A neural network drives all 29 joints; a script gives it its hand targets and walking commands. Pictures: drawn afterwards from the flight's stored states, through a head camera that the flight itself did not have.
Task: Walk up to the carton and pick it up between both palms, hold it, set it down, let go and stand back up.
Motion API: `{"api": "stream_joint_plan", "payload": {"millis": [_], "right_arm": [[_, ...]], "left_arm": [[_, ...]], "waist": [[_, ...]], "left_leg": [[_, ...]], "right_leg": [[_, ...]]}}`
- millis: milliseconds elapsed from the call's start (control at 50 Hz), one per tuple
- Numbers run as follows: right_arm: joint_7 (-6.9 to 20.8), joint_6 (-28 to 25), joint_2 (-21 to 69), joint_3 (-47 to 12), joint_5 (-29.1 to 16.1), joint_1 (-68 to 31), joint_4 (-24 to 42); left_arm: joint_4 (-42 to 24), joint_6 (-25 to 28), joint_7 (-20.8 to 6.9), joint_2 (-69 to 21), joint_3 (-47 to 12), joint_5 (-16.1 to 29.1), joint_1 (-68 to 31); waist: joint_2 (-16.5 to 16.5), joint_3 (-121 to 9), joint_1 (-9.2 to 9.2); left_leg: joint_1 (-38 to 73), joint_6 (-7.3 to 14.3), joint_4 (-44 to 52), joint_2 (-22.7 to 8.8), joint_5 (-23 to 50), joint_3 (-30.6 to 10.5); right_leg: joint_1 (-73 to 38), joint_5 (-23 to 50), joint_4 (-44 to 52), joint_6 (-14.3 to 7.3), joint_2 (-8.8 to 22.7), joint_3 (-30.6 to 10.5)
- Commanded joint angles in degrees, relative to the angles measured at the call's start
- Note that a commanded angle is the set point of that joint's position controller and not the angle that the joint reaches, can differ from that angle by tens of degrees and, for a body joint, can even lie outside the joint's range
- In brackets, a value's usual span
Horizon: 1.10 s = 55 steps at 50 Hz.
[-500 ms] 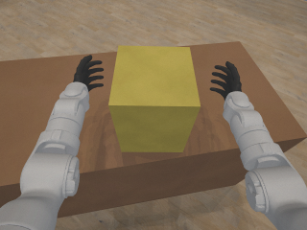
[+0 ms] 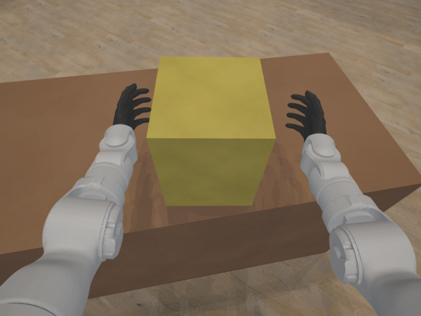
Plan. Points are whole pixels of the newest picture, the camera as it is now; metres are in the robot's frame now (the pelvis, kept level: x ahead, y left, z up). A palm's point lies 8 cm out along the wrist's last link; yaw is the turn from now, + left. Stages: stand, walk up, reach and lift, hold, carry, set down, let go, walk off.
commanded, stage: reach and lift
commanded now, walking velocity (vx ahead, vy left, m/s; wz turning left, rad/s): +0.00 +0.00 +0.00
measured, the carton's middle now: (209, 137) +0.46 +0.02 +0.03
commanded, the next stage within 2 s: none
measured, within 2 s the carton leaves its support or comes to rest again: neither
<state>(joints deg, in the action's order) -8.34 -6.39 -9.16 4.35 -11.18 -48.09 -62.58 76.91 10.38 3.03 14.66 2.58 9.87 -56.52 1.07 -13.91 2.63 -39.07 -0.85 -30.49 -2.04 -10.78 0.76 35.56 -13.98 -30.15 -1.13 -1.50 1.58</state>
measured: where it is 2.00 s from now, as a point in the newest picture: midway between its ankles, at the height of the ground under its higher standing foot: outside the picture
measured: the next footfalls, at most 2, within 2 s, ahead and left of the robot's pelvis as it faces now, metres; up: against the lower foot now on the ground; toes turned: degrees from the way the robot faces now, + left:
none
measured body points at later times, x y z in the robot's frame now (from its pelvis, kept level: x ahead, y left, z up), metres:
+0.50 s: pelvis +0.00 +0.00 +0.00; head +0.09 +0.02 +0.44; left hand +0.47 +0.16 +0.07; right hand +0.45 -0.13 +0.06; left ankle +0.02 +0.13 -0.73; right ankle -0.01 -0.11 -0.73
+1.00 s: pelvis +0.00 +0.01 +0.02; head +0.07 +0.02 +0.46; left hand +0.44 +0.16 +0.07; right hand +0.41 -0.14 +0.06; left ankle +0.02 +0.13 -0.73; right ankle -0.01 -0.10 -0.73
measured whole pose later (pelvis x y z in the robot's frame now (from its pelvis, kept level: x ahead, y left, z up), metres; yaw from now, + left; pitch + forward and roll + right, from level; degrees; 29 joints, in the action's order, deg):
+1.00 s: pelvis +0.00 +0.01 +0.02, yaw +0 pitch +12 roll -1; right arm -4.0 -16.1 9.4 39.0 28.5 -39.9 -53.0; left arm 68.5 13.2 3.6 1.5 27.0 -20.3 -49.7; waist 1.1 -5.0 0.4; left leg -24.3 0.0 -19.8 -1.4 -7.0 1.8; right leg 20.3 -9.1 -17.8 -0.4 -0.7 1.8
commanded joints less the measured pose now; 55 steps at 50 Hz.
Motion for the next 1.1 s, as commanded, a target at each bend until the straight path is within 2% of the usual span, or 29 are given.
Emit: {"api": "stream_joint_plan", "payload": {"millis": [0, 40, 80, 100, 120, 140, 180, 200, 220, 240, 260, 380, 420, 460, 480, 500, 520, 560, 600, 620, 640, 660, 680, 740, 760, 800, 900, 980, 1080], "right_arm": [[-0.11, -3.26, -5.77, -0.72, -1.32, -33.05, 9.51], [-0.01, -3.71, -7.16, -1.04, -1.61, -33.33, 8.14], [0.05, -3.12, -4.79, -3.49, -2.45, -33.16, 7.94], [-0.03, -3.49, -5.15, -1.60, -1.73, -35.37, 9.98], [-0.03, -3.67, -3.20, -1.43, -1.84, -34.96, 11.73], [-0.04, -3.47, -3.19, -0.14, -0.77, -34.56, 10.51], [-0.31, -4.09, -4.81, 2.48, 2.01, -35.89, 10.82], [-0.70, -3.71, -4.66, 4.51, 3.21, -34.21, 8.67], [-0.90, -3.72, -4.25, 4.45, 3.75, -35.58, 8.83], [-1.09, -3.87, -3.67, 5.03, 4.63, -35.59, 11.18], [-1.62, -3.63, -2.10, 5.08, 4.97, -35.64, 11.40], [-2.55, -5.08, 2.35, 10.16, 12.62, -33.26, 16.01], [-2.59, -5.69, 4.06, 11.99, 14.81, -32.11, 16.39], [-2.26, -6.88, 6.68, 12.99, 18.24, -30.96, 17.95], [-1.82, -7.07, 8.76, 13.81, 19.60, -30.96, 16.74], [-1.40, -8.04, 8.94, 15.92, 22.10, -30.04, 16.84], [-0.39, -8.45, 13.95, 14.30, 22.69, -30.37, 16.57], [2.24, -9.29, 21.60, 15.95, 27.42, -28.94, 14.35], [5.55, -10.50, 33.37, 17.11, 32.72, -29.23, 12.86], [8.24, -10.98, 42.84, 17.06, 35.64, -32.15, 12.51], [9.92, -11.54, 43.46, 16.54, 38.06, -31.92, 12.37], [11.05, -12.00, 44.98, 14.95, 38.56, -31.12, 12.04], [11.79, -12.09, 44.79, 14.34, 39.96, -30.75, 11.32], [11.79, -12.89, 43.41, 15.46, 41.42, -30.78, 11.28], [11.75, -13.24, 43.27, 15.38, 41.69, -30.61, 10.84], [12.03, -14.14, 43.65, 15.67, 42.26, -29.53, 10.23], [11.91, -13.66, 44.94, 16.51, 43.54, -31.92, 11.52], [12.51, -13.01, 46.53, 16.16, 43.35, -30.37, 11.27], [12.58, -12.21, 45.81, 17.52, 44.41, -31.15, 11.95]], "left_arm": [[-6.82, 4.76, -0.26, 8.34, -0.29, 0.36, -31.19], [-8.71, 5.44, -0.14, 8.51, -0.82, 0.56, -31.52], [-8.32, 5.60, -0.53, 6.78, -0.90, 0.81, -32.29], [-10.40, 5.97, -0.43, 7.68, -2.35, 1.62, -34.57], [-9.66, 6.38, -0.19, 5.92, -1.96, 1.60, -32.43], [-11.09, 6.33, -0.23, 4.86, -2.46, 1.31, -34.00], [-9.23, 6.03, 0.49, 4.77, 0.40, -0.84, -33.57], [-10.31, 5.48, 0.57, 4.25, -0.10, -1.01, -32.98], [-11.06, 4.82, 0.85, 3.09, -0.41, -1.81, -33.77], [-12.19, 4.60, 1.08, 4.07, 2.12, -3.00, -33.30], [-11.85, 4.30, 0.75, 3.88, 3.09, -3.67, -32.85], [-17.78, 3.88, 1.05, -2.14, 6.31, -9.93, -31.92], [-19.67, 3.16, 1.04, -3.00, 7.56, -12.34, -30.81], [-19.48, 2.57, 0.50, -5.94, 10.30, -15.39, -28.64], [-18.60, 2.70, -0.09, -7.00, 11.23, -17.29, -29.27], [-19.40, 3.05, 0.03, -8.65, 11.08, -18.62, -28.04], [-20.18, 3.58, -0.40, -11.09, 13.38, -20.69, -29.65], [-18.04, 3.52, -2.38, -16.97, 15.34, -25.52, -26.29], [-15.10, 4.33, -5.10, -27.02, 15.68, -28.99, -26.55], [-14.68, 4.65, -7.13, -36.42, 14.50, -30.83, -28.08], [-11.15, 4.81, -8.14, -38.35, 13.81, -31.62, -26.51], [-10.34, 5.01, -8.32, -38.92, 13.24, -32.70, -24.46], [-9.78, 5.03, -8.17, -40.93, 11.86, -32.42, -24.32], [-10.43, 4.25, -7.13, -40.72, 12.25, -32.73, -24.77], [-10.35, 4.17, -6.79, -41.27, 11.97, -33.78, -24.26], [-11.36, 4.99, -6.61, -42.65, 10.22, -32.38, -23.09], [-11.71, 4.96, -6.44, -41.61, 11.90, -32.71, -25.99], [-10.73, 4.44, -7.28, -41.90, 12.72, -33.22, -23.41], [-11.54, 3.22, -7.46, -42.20, 14.81, -34.99, -24.84]], "waist": [[-2.32, -38.56, 0.05], [-4.78, -39.99, -0.05], [-3.12, -38.31, -0.99], [-4.92, -41.87, 0.40], [-3.97, -41.31, -0.76], [-5.21, -41.20, 1.07], [-5.34, -43.20, -0.46], [-5.12, -41.41, 1.04], [-6.12, -40.99, 0.70], [-4.99, -43.32, -0.74], [-3.38, -42.91, -0.57], [-4.92, -47.27, 1.25], [-5.39, -47.25, 1.35], [-2.88, -46.39, 0.08], [-1.99, -44.80, 1.01], [-4.54, -44.18, 0.87], [-3.89, -44.10, -0.59], [-4.10, -38.57, -0.49], [-3.96, -35.68, -0.47], [-5.91, -35.27, -0.56], [-7.23, -33.90, -0.88], [-7.40, -31.51, -3.35], [-6.64, -32.58, -2.00], [-4.70, -29.76, -2.94], [-6.11, -30.17, -2.52], [-4.07, -30.69, -1.07], [-1.22, -28.51, -1.18], [-1.26, -25.81, -2.05], [-3.22, -25.73, -2.86]], "left_leg": [[24.96, -1.48, -1.98, 2.18, 18.56, -0.01], [27.64, -2.52, -3.18, 1.21, 19.01, 0.08], [24.27, -2.01, -3.30, 1.62, 18.37, 0.44], [23.94, -2.00, -3.42, 1.52, 17.79, -0.02], [24.44, -2.01, -3.33, 1.41, 18.11, 0.25], [26.14, -2.64, -3.65, 1.23, 17.89, 0.18], [26.27, -2.59, -4.49, 1.38, 18.48, 0.03], [27.24, -2.46, -3.62, 1.34, 18.30, -0.05], [28.43, -3.33, -4.12, 1.27, 18.34, 0.43], [27.82, -2.59, -4.68, 1.06, 19.52, 0.44], [26.58, -2.31, -4.15, 1.73, 18.75, 0.72], [27.72, -3.37, -3.23, 1.94, 22.54, 1.28], [29.22, -3.41, -3.00, 2.24, 25.01, 1.23], [28.59, -3.06, -2.09, 1.92, 26.31, 1.88], [28.48, -2.73, -1.17, 2.24, 24.04, 1.98], [28.43, -3.42, -1.15, 1.95, 26.60, 1.74], [28.66, -3.31, -0.94, 2.18, 27.61, 2.26], [28.64, -2.96, 1.51, 2.72, 25.86, 3.29], [29.01, -2.44, 3.19, 2.81, 25.88, 3.68], [31.58, -2.70, 3.90, 2.44, 26.13, 3.74], [33.48, -2.85, 4.03, 2.31, 24.62, 4.84], [34.82, -2.16, 4.31, 2.03, 26.22, 4.76], [36.05, -2.32, 4.62, 1.76, 27.85, 4.46], [37.36, -2.08, 5.62, 0.35, 29.51, 3.93], [39.10, -2.52, 5.58, 0.30, 29.28, 3.80], [40.37, -2.34, 5.51, -0.35, 33.84, 2.74], [36.53, -1.92, 8.57, 0.01, 24.75, 4.19], [33.28, -1.68, 9.99, 0.81, 21.36, 5.75], [34.13, -1.11, 11.77, 1.09, 16.71, 6.55]], "right_leg": [[-12.29, 26.33, 0.43, 4.01, 0.49, 0.27], [-9.58, 22.95, 0.51, 3.29, 0.12, 0.83], [-10.71, 25.21, -0.69, 3.82, 1.00, -0.06], [-11.19, 24.70, -0.92, 4.07, 0.90, 0.45], [-10.25, 21.81, -0.28, 3.54, 0.59, 0.82], [-8.81, 20.10, -0.16, 3.41, 0.62, 1.40], [-7.13, 20.29, 0.23, 3.41, -0.13, 1.35], [-7.72, 21.08, 0.53, 3.34, -0.02, 1.36], [-6.31, 19.07, 0.78, 3.54, -0.18, 1.99], [-8.03, 22.58, 0.12, 3.69, -0.16, 1.47], [-10.76, 23.97, -0.26, 4.18, 0.48, 1.18], [-18.04, 32.73, -0.02, 4.19, 0.26, 1.39], [-18.63, 35.26, 0.14, 3.93, 0.21, 1.51], [-21.94, 38.95, 0.60, 4.26, 0.15, 1.32], [-23.30, 38.49, 0.98, 4.25, 0.13, 1.20], [-23.30, 38.00, 0.86, 3.87, 0.17, 1.42], [-24.94, 41.23, 0.27, 4.20, 0.23, 1.58], [-27.15, 40.67, 1.90, 3.85, 0.98, 1.83], [-28.10, 38.41, 3.22, 3.62, 1.22, 2.41], [-27.62, 37.24, 4.13, 3.11, 1.28, 2.89], [-26.40, 34.05, 5.18, 3.09, 1.46, 3.85], [-26.58, 33.48, 5.46, 2.69, 1.27, 3.41], [-26.62, 36.04, 5.34, 3.12, 0.91, 3.95], [-24.21, 29.79, 7.95, 2.95, -0.38, 4.68], [-23.70, 28.00, 8.93, 2.39, -0.45, 4.96], [-23.72, 30.04, 9.28, 2.54, -0.68, 5.39], [-25.95, 25.87, 11.11, 2.59, -0.38, 4.72], [-32.29, 29.07, 10.55, 2.91, 0.58, 4.31], [-30.85, 23.40, 12.62, 2.87, 0.87, 4.45]]}}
